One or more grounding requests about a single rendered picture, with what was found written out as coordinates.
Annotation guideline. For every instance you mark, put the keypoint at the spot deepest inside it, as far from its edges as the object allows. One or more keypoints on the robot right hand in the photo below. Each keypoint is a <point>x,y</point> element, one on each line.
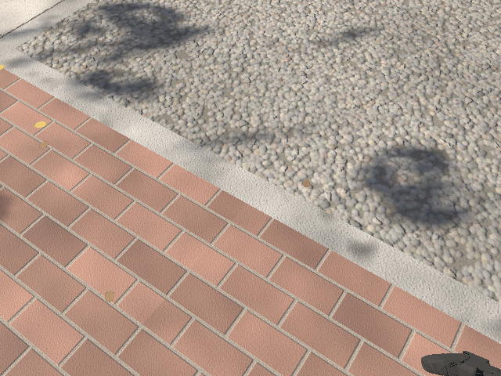
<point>458,364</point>

